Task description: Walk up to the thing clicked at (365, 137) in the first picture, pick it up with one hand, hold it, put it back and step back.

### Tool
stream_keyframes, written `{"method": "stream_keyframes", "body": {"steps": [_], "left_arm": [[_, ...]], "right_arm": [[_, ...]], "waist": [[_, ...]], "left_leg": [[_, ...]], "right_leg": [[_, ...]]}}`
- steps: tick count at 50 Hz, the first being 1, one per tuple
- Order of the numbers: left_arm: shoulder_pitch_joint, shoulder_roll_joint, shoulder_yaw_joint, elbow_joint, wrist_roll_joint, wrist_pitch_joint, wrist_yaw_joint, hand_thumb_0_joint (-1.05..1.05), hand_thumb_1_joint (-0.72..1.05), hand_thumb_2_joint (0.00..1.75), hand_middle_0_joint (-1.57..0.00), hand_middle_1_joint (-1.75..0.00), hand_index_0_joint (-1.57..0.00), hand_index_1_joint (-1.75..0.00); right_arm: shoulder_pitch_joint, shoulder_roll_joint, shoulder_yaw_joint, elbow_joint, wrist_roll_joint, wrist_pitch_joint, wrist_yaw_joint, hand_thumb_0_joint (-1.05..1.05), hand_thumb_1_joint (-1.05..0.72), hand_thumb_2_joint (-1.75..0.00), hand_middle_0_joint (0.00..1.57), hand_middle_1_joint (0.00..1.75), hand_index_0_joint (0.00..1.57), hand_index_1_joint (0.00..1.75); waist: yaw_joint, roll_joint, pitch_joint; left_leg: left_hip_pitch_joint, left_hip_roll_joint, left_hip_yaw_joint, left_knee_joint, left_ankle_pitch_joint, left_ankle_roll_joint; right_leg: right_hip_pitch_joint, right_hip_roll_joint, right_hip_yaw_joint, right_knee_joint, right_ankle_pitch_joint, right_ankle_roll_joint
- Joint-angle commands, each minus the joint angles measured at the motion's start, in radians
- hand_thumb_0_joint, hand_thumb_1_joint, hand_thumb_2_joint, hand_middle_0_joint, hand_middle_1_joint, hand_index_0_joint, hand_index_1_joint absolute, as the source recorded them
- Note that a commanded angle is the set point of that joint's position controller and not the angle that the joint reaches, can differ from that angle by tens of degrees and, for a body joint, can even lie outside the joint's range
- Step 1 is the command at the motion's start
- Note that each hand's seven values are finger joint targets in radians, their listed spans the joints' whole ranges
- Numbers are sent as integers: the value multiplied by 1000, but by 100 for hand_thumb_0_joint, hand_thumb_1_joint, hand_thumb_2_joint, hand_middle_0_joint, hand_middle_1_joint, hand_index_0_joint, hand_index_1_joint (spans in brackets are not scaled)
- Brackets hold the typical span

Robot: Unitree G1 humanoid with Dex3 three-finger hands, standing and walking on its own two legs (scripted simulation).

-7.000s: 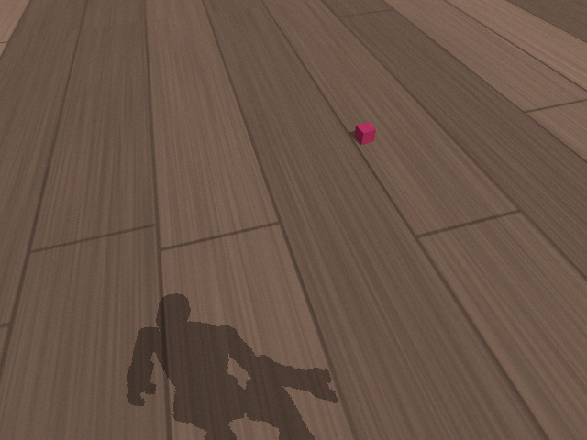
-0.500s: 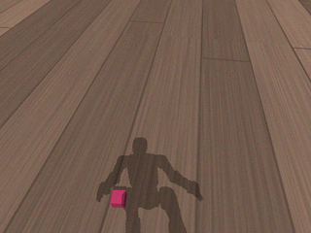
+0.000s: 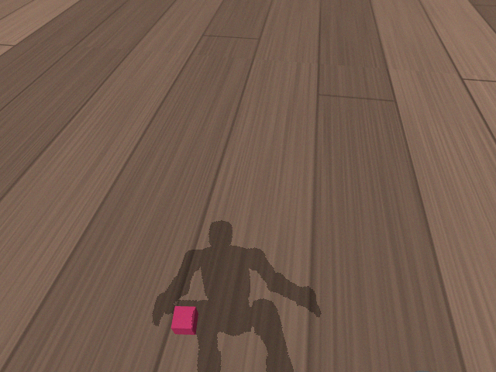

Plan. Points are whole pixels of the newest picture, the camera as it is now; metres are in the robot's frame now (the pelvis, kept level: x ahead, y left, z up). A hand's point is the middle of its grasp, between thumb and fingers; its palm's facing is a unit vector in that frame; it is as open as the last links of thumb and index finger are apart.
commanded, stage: stand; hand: left
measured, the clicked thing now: (185, 320) +0.43 +0.26 -0.74
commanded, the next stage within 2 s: none
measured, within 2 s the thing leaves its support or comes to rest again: neither
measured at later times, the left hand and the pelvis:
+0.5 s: hand out of the picture +0.06 +0.25 -0.16, palm faces -0.02 -0.94 -0.34, open 7.4 cm; pelvis +0.00 +0.00 +0.00, yaw +0 degrees
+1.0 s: hand out of the picture +0.07 +0.25 -0.16, palm faces -0.03 -0.94 -0.34, open 7.4 cm; pelvis +0.00 +0.00 +0.00, yaw -1 degrees
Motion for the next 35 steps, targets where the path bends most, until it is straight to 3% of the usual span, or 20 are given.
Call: {"method": "stream_keyframes", "body": {"steps": [1, 13, 35], "left_arm": [[-43, 225, 43, -64, -6, -16, 16, 0, 90, 90, -20, -30, -20, -30], [-28, 225, 38, -61, -5, -17, 14, 0, 90, 90, -20, -30, -20, -30], [-12, 223, 34, -68, -5, -17, 14, 0, 90, 90, -20, -30, -20, -30]], "right_arm": [[-41, -212, -32, -61, 1, -21, -16, 0, -90, -90, 20, 30, 20, 30], [-35, -215, -33, -53, 1, -20, -14, 0, -90, -90, 20, 30, 20, 30], [-9, -216, -31, -51, 1, -20, -15, 0, -90, -90, 20, 30, 20, 30]], "waist": [[-5, 1, -78], [-1, -5, -69], [0, -1, -72]], "left_leg": [[36, 83, -50, -44, 213, 47], [31, 82, -57, -58, 139, 52], [35, 83, -47, -49, 169, 51]], "right_leg": [[-12, -91, 62, -51, 162, -44], [-35, -88, 66, -63, 93, -46], [-35, -89, 70, -54, 129, -48]]}}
